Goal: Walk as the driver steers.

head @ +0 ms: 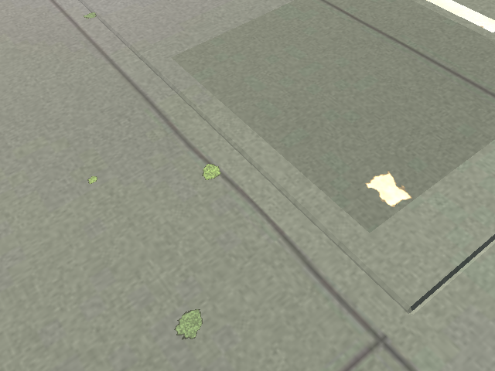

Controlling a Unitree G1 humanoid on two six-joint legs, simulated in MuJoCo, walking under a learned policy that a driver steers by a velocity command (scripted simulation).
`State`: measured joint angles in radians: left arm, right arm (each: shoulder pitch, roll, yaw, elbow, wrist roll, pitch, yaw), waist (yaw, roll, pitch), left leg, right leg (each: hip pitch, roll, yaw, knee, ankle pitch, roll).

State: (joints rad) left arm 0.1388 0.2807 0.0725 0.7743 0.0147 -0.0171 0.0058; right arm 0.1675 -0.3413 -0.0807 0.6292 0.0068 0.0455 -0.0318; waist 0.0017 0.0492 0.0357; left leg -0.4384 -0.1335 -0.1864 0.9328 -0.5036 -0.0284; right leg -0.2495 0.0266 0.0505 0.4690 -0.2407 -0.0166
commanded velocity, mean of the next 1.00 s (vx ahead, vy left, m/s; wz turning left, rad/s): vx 0.10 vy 0.00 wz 0.07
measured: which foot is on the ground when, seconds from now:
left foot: up 0.00-0.28, down 0.30-0.72, up 0.74-1.00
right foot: down 0.00-0.32, up 0.34-0.70, down 0.72-1.00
